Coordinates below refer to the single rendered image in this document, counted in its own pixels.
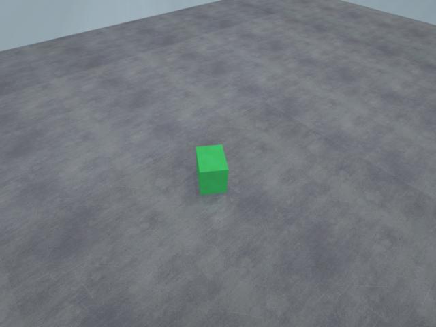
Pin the carton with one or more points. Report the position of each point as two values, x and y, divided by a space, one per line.
212 169

